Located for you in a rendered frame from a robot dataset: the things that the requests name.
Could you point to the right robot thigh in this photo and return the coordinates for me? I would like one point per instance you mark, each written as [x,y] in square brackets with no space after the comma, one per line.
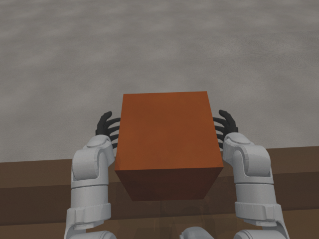
[195,233]

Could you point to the robot left hand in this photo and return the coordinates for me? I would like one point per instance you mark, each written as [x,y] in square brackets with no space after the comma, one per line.
[103,124]

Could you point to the robot right hand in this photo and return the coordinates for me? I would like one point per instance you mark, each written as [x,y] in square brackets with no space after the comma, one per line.
[229,126]

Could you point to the carton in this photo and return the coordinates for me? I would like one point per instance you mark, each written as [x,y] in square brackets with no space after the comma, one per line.
[167,146]

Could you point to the robot left forearm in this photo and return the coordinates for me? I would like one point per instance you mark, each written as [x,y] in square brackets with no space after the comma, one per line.
[89,180]

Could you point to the robot right forearm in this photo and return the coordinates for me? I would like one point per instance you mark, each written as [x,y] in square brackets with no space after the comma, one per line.
[256,201]

